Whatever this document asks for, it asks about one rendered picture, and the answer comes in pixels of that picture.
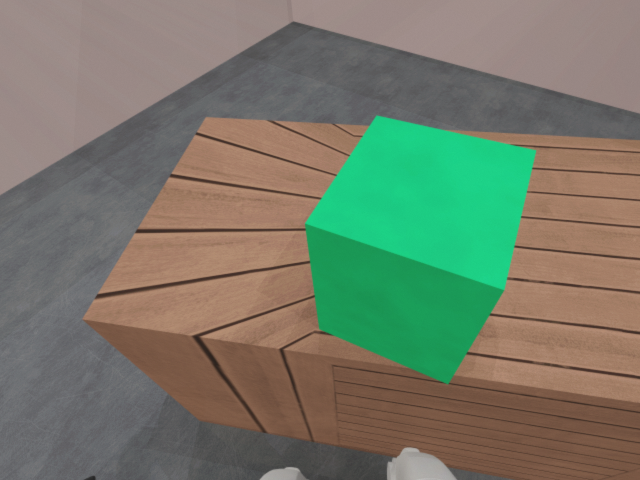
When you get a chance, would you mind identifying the robot right thigh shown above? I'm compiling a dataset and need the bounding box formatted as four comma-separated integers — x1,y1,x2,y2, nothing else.
387,452,457,480

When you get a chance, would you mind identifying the carton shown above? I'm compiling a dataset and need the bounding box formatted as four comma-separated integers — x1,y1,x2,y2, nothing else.
305,116,536,384

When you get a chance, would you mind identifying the pedestal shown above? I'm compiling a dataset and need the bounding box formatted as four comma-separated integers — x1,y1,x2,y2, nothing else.
82,117,640,480

